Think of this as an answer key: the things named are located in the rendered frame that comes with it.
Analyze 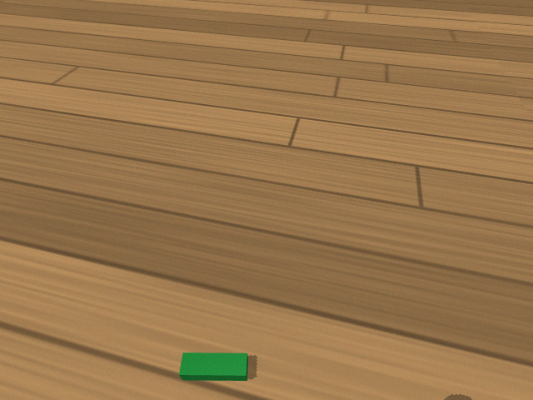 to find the carton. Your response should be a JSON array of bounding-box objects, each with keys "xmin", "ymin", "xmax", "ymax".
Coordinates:
[{"xmin": 179, "ymin": 352, "xmax": 248, "ymax": 381}]

